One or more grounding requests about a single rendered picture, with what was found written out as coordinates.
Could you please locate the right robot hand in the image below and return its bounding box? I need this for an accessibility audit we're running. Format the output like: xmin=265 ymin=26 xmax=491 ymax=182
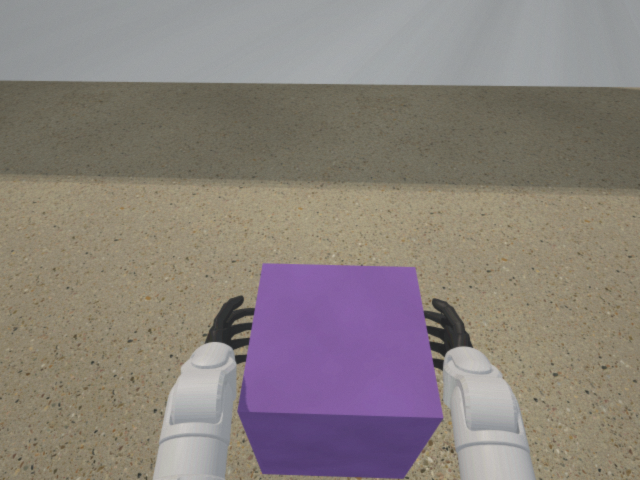
xmin=423 ymin=298 xmax=473 ymax=371

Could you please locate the left robot hand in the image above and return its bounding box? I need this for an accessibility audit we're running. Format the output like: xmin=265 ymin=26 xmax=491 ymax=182
xmin=205 ymin=295 xmax=255 ymax=364

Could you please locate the carton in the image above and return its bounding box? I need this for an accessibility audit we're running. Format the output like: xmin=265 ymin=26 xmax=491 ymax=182
xmin=237 ymin=263 xmax=443 ymax=479

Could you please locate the left robot forearm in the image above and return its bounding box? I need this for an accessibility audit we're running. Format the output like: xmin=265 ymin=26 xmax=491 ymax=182
xmin=153 ymin=342 xmax=237 ymax=480

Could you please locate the right robot forearm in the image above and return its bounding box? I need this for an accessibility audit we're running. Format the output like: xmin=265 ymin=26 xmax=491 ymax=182
xmin=443 ymin=346 xmax=536 ymax=480

